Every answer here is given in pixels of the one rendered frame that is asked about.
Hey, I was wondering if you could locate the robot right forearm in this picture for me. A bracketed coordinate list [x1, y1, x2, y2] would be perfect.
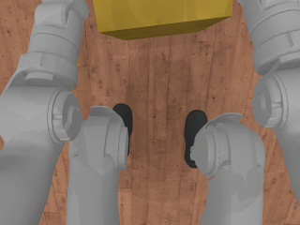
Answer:
[236, 0, 300, 76]

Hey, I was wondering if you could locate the robot right foot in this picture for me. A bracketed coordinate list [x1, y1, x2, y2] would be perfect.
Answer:
[184, 110, 208, 169]

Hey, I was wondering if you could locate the left robot thigh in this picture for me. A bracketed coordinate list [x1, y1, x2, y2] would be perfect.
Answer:
[66, 115, 129, 225]

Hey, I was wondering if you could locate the right robot upper arm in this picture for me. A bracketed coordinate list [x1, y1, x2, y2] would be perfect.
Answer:
[251, 67, 300, 206]

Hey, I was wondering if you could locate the robot left forearm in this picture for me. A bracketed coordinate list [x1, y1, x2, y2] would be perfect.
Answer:
[0, 0, 89, 97]

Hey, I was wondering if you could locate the carton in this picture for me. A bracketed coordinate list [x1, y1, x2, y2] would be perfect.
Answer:
[93, 0, 233, 41]

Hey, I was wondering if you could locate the left robot upper arm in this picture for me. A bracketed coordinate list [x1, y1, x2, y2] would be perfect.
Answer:
[0, 85, 83, 225]

